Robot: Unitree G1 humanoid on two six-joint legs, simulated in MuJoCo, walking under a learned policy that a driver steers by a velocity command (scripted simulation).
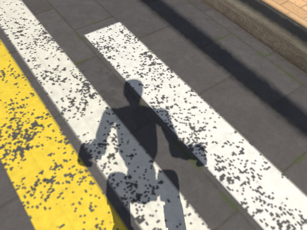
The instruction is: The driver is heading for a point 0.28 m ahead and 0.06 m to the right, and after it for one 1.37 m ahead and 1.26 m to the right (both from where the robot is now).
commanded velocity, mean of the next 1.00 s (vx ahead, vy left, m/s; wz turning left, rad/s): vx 0.23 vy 0.00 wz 0.05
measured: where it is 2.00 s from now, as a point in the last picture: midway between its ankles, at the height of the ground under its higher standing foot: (179, 173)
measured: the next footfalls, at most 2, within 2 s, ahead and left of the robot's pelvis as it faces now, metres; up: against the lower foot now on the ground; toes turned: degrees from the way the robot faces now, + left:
right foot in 0.18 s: +0.06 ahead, -0.14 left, +0.00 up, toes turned +10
left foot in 0.52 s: +0.00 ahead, +0.11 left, +0.00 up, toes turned +7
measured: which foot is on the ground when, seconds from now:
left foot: down 0.00-0.18, up 0.20-0.50, down 0.52-0.96, up 0.98-1.00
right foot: up 0.00-0.16, down 0.18-0.52, up 0.54-0.92, down 0.94-1.00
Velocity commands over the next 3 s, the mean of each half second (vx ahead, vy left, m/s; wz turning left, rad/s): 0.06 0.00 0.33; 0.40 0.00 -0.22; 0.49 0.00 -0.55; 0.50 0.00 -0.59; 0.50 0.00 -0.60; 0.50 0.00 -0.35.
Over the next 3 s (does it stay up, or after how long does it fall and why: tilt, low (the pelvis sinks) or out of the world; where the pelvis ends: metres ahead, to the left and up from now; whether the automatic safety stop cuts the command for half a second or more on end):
stays up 1.07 -0.60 -0.02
